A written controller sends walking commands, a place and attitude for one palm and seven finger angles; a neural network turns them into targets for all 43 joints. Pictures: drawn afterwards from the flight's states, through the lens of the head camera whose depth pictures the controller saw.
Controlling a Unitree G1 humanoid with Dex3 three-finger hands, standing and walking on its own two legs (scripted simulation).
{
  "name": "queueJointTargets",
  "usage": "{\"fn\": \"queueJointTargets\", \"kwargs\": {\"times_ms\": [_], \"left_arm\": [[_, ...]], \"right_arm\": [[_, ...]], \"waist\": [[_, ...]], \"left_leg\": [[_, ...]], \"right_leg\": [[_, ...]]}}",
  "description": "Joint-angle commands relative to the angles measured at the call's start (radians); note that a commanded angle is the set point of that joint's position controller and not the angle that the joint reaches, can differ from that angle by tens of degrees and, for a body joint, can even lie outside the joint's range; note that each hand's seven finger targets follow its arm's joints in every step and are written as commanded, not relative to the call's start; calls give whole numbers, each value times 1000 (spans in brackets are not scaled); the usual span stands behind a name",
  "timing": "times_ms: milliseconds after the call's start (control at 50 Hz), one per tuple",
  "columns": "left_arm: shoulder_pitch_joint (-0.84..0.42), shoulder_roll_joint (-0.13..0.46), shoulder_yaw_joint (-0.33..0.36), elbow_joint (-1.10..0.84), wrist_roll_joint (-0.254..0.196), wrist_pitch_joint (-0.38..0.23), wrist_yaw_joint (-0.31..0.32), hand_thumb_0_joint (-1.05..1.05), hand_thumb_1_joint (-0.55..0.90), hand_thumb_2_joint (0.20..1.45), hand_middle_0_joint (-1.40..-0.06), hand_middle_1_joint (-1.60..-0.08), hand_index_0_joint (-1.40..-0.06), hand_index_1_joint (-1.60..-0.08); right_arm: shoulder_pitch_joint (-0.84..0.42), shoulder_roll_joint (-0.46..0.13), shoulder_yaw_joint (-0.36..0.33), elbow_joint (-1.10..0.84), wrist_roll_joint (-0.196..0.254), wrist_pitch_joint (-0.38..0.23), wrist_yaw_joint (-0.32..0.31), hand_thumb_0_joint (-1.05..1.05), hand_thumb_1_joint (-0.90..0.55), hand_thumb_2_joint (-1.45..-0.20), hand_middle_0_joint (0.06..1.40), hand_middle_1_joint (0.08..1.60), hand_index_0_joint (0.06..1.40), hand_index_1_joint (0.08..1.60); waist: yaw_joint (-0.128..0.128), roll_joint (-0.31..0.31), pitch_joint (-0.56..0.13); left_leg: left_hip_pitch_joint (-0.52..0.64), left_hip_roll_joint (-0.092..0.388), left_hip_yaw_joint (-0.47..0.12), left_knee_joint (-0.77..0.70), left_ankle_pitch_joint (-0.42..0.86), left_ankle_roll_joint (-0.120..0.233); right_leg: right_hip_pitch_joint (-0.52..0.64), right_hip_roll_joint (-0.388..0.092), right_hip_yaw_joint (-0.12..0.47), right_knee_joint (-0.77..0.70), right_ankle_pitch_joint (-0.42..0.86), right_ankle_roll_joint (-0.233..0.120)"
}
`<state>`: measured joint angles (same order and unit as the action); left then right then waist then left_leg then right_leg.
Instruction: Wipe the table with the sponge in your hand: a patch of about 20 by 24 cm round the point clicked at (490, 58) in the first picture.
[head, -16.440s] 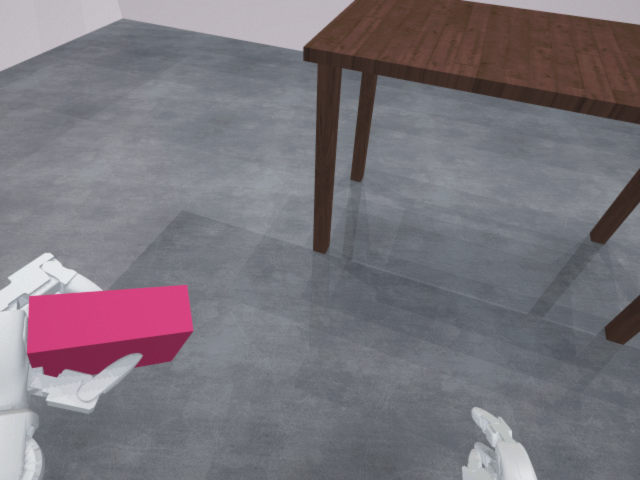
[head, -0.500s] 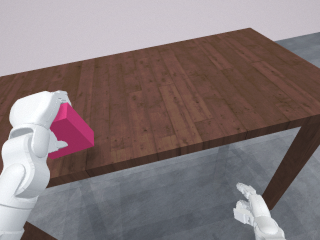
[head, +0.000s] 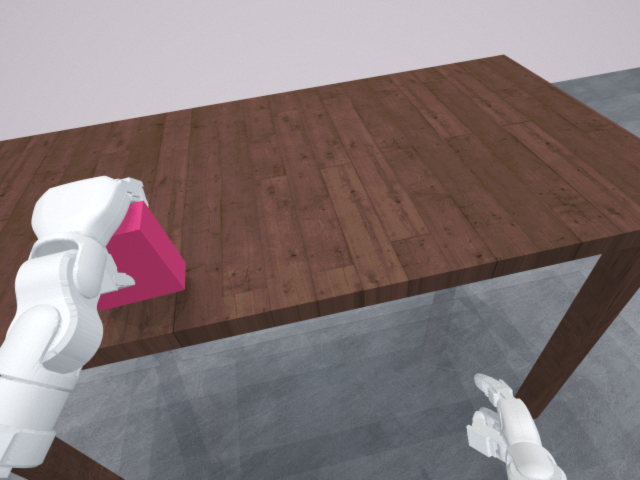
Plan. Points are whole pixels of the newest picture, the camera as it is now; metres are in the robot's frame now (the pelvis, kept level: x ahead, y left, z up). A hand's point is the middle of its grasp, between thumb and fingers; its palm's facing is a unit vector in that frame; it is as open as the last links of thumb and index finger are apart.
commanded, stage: move the sponge above the wiping area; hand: left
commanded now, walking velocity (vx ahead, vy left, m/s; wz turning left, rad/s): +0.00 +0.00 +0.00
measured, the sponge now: (129, 268) +0.29 +0.30 +0.13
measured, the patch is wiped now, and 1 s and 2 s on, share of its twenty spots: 0.00 0.00 0.00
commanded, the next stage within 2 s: lower the sponge onto the table in 1.56 s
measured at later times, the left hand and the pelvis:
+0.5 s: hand (101, 243) +0.28 +0.30 +0.19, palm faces +0.12 -0.04 -0.99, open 9.3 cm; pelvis +0.01 +0.01 +0.00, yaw +0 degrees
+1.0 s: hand (105, 234) +0.29 +0.30 +0.20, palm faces +0.11 -0.02 -0.99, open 9.3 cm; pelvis +0.00 +0.00 +0.00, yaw +0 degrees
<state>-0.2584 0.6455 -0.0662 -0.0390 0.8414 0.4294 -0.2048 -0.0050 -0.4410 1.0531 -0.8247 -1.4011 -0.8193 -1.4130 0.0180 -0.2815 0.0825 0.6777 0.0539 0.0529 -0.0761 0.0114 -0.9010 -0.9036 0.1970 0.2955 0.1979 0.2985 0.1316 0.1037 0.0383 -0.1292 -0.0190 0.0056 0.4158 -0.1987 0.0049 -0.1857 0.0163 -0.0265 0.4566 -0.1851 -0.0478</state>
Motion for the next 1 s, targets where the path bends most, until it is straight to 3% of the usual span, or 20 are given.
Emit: {"fn": "queueJointTargets", "kwargs": {"times_ms": [0, 160, 240, 300, 340, 400, 440, 460, 480, 540, 560, 620, 640, 660, 780, 840, 860, 920, 940, 980], "left_arm": [[-350, 279, 187, -170, 42, -18, 71, 0, 100, 1300, -1200, -1600, -1200, -1600], [-332, 305, 218, -207, 57, 34, 77, 0, 100, 1300, -1200, -1600, -1200, -1600], [-274, 305, 231, -288, 35, 52, 60, 0, 100, 1300, -1200, -1600, -1200, -1600], [-264, 290, 208, -234, 33, 57, 54, 0, 100, 1300, -1200, -1600, -1200, -1600], [-304, 296, 209, -311, 36, 53, 49, 0, 100, 1300, -1200, -1600, -1200, -1600], [-306, 253, 161, -285, 32, 40, 49, 0, 100, 1300, -1200, -1600, -1200, -1600], [-352, 270, 173, -351, 43, 36, 50, 0, 100, 1300, -1200, -1600, -1200, -1600], [-373, 253, 145, -330, 51, 37, 55, 0, 100, 1300, -1200, -1600, -1200, -1600], [-331, 246, 152, -281, 47, 41, 57, 0, 100, 1300, -1200, -1600, -1200, -1600], [-333, 318, 224, -313, 57, 59, 61, 0, 100, 1300, -1200, -1600, -1200, -1600], [-355, 302, 198, -261, 69, 69, 63, 0, 100, 1300, -1200, -1600, -1200, -1600], [-329, 303, 198, -220, 48, 84, 47, 0, 100, 1300, -1200, -1600, -1200, -1600], [-360, 324, 212, -254, 62, 91, 43, 0, 100, 1300, -1200, -1600, -1200, -1600], [-394, 292, 168, -239, 62, 95, 37, 0, 100, 1300, -1200, -1600, -1200, -1600], [-388, 264, 130, -200, 52, 74, -4, 0, 100, 1300, -1200, -1600, -1200, -1600], [-373, 328, 202, -311, 55, 42, -2, 0, 100, 1300, -1200, -1600, -1200, -1600], [-398, 298, 164, -297, 57, 37, 2, 0, 100, 1300, -1200, -1600, -1200, -1600], [-342, 325, 217, -253, 40, 29, 21, 0, 100, 1300, -1200, -1600, -1200, -1600], [-368, 342, 234, -275, 48, 35, 29, 0, 100, 1300, -1200, -1600, -1200, -1600], [-389, 296, 189, -211, 43, 44, 44, 0, 100, 1300, -1200, -1600, -1200, -1600]], "right_arm": [[-216, -92, -42, -170, -11, -55, 0, 0, -900, -900, 200, 300, 200, 300], [-233, -93, -38, -188, -15, -46, 18, 0, -900, -900, 200, 300, 200, 300], [-275, -90, -36, -212, -2, -36, 20, 0, -900, -900, 200, 300, 200, 300], [-238, -102, -43, -180, -8, -28, 14, 0, -900, -900, 200, 300, 200, 300], [-278, -91, -37, -211, 0, -39, 9, 0, -900, -900, 200, 300, 200, 300], [-243, -93, -40, -182, -6, -38, 6, 0, -900, -900, 200, 300, 200, 300], [-280, -85, -35, -207, 1, -49, 3, 0, -900, -900, 200, 300, 200, 300], [-243, -83, -28, -194, -11, -54, 4, 0, -900, -900, 200, 300, 200, 300], [-240, -84, -34, -175, -9, -45, 4, 0, -900, -900, 200, 300, 200, 300], [-282, -87, -32, -199, -5, -39, 5, 0, -900, -900, 200, 300, 200, 300], [-251, -87, -26, -177, -17, -38, 9, 0, -900, -900, 200, 300, 200, 300], [-258, -94, -32, -169, -10, -16, 10, 0, -900, -900, 200, 300, 200, 300], [-287, -88, -26, -192, 0, -21, 9, 0, -900, -900, 200, 300, 200, 300], [-266, -88, -21, -186, -8, -27, 11, 0, -900, -900, 200, 300, 200, 300], [-243, -88, -25, -180, -3, -33, 1, 0, -900, -900, 200, 300, 200, 300], [-272, -86, -28, -215, 0, -43, -1, 0, -900, -900, 200, 300, 200, 300], [-251, -81, -21, -203, -12, -49, 0, 0, -900, -900, 200, 300, 200, 300], [-242, -92, -33, -185, -13, -34, 0, 0, -900, -900, 200, 300, 200, 300], [-268, -87, -30, -203, -4, -41, 0, 0, -900, -900, 200, 300, 200, 300], [-235, -88, -32, -176, -9, -40, 2, 0, -900, -900, 200, 300, 200, 300]], "waist": [[1, -23, -244], [20, -64, -320], [20, -15, -278], [4, -49, -241], [6, -22, -271], [-3, -10, -243], [1, 0, -277], [3, -25, -299], [-5, -29, -251], [21, -21, -268], [16, -61, -283], [13, -38, -232], [14, -14, -256], [9, -31, -282], [-14, -29, -243], [9, -15, -295], [6, -29, -313], [12, -49, -241], [16, -20, -251], [4, -21, -244]], "left_leg": [[-29, -23, -12, -84, 107, 25], [-36, -27, 6, -61, 184, 27], [-21, -22, -13, -66, 166, 27], [-31, -21, -5, -73, 148, 28], [-6, -21, -13, -62, 142, 31], [-8, -22, -14, -81, 138, 29], [18, -21, -22, -71, 145, 31], [6, -27, -6, -70, 171, 31], [1, -21, -16, -84, 160, 28], [-2, -21, -26, -77, 154, 27], [-18, -25, -5, -72, 180, 25], [-28, -24, -7, -87, 137, 24], [-14, -21, -19, -82, 128, 25], [-24, -26, -2, -77, 151, 26], [-18, -22, -11, -79, 115, 31], [3, -20, -26, -66, 128, 33], [-6, -28, -4, -59, 157, 33], [-26, -23, -15, -78, 130, 27], [-15, -20, -22, -70, 121, 26], [-28, -21, -14, -79, 131, 23]], "right_leg": [[143, -6, 68, -91, -18, -15], [204, -16, 84, -54, 77, -18], [169, 1, 106, -64, 57, -23], [149, -5, 73, -76, 43, -9], [143, 4, 105, -76, 22, -19], [135, 0, 62, -83, 17, -11], [137, 9, 99, -82, 17, -23], [156, -6, 64, -69, 35, -15], [142, 7, 61, -80, 26, -15], [159, 8, 114, -82, 31, -29], [173, -7, 77, -68, 54, -20], [152, -2, 71, -87, 22, -12], [147, 7, 112, -89, 1, -26], [168, -9, 73, -73, 22, -16], [136, -2, 65, -90, -13, -9], [156, 2, 104, -79, 3, -20], [170, -14, 72, -65, 25, -13], [148, -5, 65, -81, 12, -9], [139, 2, 111, -87, -11, -23], [147, -2, 73, -81, -1, -16]]}}
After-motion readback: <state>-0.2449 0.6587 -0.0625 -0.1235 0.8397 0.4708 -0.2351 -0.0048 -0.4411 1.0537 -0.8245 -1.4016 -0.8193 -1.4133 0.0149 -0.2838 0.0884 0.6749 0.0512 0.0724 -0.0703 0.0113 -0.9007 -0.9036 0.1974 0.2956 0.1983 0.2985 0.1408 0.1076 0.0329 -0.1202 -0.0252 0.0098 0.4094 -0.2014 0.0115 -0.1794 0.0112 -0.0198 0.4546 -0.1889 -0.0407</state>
